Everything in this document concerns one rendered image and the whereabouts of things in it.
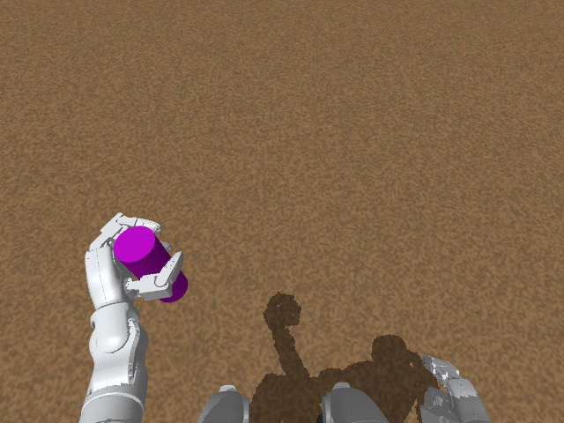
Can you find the right robot hand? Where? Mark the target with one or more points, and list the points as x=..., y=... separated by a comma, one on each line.
x=461, y=404

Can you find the can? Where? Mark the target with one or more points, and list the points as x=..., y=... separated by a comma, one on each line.
x=141, y=252

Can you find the left robot arm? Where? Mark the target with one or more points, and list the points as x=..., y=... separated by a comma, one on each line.
x=118, y=344

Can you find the left robot hand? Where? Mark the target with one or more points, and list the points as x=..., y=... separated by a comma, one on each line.
x=110, y=281

